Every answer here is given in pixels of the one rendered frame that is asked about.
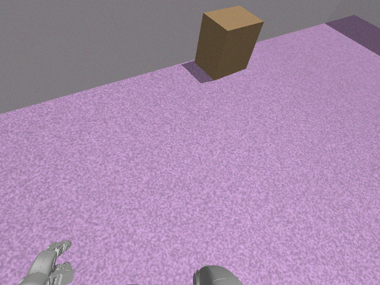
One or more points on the left robot arm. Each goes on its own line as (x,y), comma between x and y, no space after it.
(35,279)

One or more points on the left robot hand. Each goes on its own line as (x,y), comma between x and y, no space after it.
(60,274)

